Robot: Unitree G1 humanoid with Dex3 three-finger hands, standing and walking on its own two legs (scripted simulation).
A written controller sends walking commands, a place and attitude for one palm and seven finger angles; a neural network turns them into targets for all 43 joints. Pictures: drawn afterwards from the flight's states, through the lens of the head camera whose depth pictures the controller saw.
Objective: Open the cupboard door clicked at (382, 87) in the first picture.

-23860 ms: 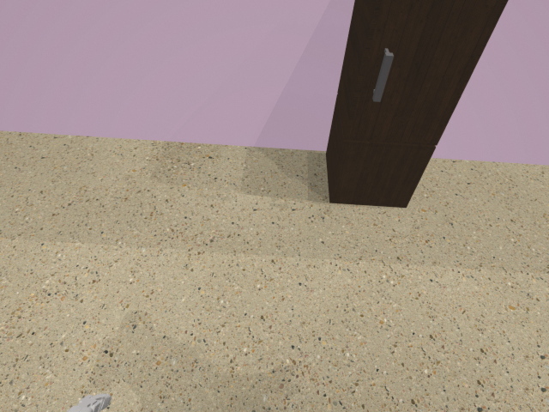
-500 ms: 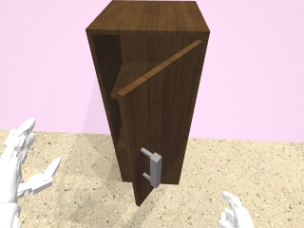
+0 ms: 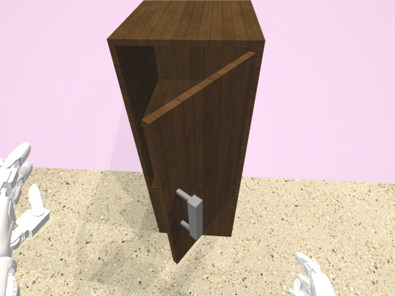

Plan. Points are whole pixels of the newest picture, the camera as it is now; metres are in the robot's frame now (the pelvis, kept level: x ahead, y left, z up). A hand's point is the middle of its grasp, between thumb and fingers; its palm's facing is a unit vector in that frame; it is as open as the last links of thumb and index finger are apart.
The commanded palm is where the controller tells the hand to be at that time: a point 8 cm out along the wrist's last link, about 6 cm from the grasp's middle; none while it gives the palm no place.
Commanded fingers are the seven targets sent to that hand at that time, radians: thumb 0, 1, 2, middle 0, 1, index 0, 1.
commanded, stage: step back with the hand held close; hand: left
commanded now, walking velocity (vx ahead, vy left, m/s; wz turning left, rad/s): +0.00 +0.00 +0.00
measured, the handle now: (189, 214) +0.33 +0.07 -0.06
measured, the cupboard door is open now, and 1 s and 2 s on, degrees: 55 55 55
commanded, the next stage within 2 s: stop stepping back and stand still in 1.36 s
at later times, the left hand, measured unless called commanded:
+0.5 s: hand (55, 213) +0.19 +0.25 +0.15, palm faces +0.32 -0.80 -0.52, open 7.4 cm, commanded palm +0.13 +0.29 +0.17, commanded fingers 0.00 0.90 0.90 -0.20 -0.30 -0.20 -0.30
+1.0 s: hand out of the picture +0.07 +0.29 +0.16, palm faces +0.49 -0.72 -0.50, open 7.4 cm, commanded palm +0.00 +0.32 +0.17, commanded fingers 0.00 0.90 0.90 -0.20 -0.30 -0.20 -0.30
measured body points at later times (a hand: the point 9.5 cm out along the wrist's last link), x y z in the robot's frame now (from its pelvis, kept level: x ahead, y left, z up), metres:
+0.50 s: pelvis -0.02 +0.00 +0.00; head +0.00 -0.01 +0.45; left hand +0.17 +0.29 +0.18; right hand +0.15 -0.26 -0.09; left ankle +0.01 +0.09 -0.74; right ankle -0.03 -0.11 -0.74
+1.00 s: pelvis -0.11 +0.01 -0.02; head -0.09 +0.02 +0.43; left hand +0.04 +0.32 +0.18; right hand +0.08 -0.21 -0.10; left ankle +0.01 +0.10 -0.74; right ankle -0.06 -0.10 -0.74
